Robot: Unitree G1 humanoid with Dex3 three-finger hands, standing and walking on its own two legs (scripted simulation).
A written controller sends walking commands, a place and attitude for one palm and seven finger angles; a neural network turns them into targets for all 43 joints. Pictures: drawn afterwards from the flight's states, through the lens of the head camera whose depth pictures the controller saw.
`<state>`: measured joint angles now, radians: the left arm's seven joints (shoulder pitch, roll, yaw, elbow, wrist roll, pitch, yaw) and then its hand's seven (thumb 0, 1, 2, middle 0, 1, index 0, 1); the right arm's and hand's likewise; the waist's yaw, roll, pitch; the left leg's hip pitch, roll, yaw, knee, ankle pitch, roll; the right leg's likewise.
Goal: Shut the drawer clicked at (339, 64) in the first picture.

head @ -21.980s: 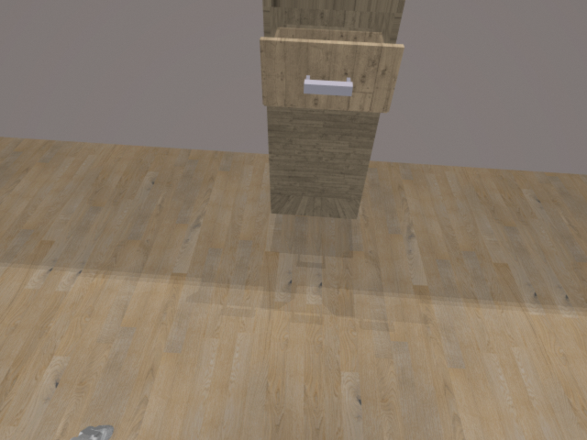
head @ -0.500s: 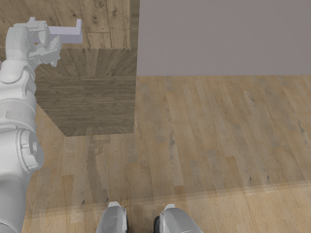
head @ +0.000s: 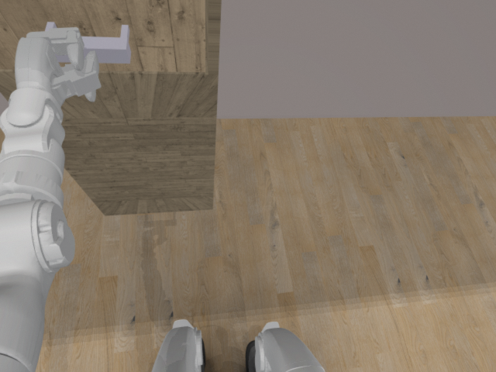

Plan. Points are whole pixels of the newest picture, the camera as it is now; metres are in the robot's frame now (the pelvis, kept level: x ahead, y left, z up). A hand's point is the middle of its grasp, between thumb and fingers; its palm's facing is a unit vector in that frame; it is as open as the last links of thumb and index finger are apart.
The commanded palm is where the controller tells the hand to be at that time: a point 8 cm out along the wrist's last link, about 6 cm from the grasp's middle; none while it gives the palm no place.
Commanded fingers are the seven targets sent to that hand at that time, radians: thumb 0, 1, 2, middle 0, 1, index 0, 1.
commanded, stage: pull the fist back off the drawer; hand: left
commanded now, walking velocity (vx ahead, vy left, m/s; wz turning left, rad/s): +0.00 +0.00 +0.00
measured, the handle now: (87, 39) +0.62 +0.20 +0.10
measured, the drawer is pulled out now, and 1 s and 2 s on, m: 0.00 0.00 0.00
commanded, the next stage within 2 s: draw the hand back to the body in 0.40 s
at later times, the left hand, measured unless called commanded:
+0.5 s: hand (98, 76) +0.54 +0.18 +0.10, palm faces +0.03 -1.00 -0.02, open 3.1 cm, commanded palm +0.51 +0.22 +0.11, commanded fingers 0.00 0.90 0.90 -1.40 -1.60 -1.40 -1.60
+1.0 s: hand (51, 122) +0.42 +0.20 +0.15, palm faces +0.03 -1.00 -0.04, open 3.3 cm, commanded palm +0.38 +0.25 +0.17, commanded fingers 0.00 0.90 0.90 -1.40 -1.60 -1.40 -1.60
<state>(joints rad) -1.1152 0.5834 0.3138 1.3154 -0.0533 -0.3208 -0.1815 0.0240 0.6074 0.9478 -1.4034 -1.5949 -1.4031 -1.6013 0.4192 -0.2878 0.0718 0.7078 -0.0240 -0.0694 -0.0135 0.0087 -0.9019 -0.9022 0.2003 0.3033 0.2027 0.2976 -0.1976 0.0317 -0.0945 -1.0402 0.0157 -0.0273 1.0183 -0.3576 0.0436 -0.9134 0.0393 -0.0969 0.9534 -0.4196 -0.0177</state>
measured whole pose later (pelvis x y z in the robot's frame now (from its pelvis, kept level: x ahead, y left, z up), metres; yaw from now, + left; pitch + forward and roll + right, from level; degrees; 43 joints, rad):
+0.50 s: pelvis +0.03 -0.01 +0.01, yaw -2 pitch +19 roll -3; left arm -0.89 0.50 0.39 1.16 -0.08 -0.35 -0.21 0.00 0.78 0.90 -1.40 -1.59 -1.40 -1.60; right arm 0.41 -0.27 0.04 0.64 0.00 0.03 0.01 0.01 -0.90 -0.90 0.20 0.30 0.20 0.30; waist -0.16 0.03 -0.11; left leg -0.90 0.04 0.01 0.97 -0.40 0.04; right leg -0.80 0.06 -0.05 0.90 -0.44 -0.02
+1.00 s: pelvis +0.06 -0.01 +0.05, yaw +0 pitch +8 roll -1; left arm -0.23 0.33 0.27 0.40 -0.26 -0.16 -0.25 0.02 0.90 0.90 -1.40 -1.60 -1.40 -1.60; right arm 0.26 -0.27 0.02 0.57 0.07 -0.01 -0.04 0.01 -0.90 -0.90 0.20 0.30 0.20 0.30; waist -0.03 0.05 -0.10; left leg -0.52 0.00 0.03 0.74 -0.37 0.03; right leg -0.42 0.03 -0.03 0.68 -0.41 -0.02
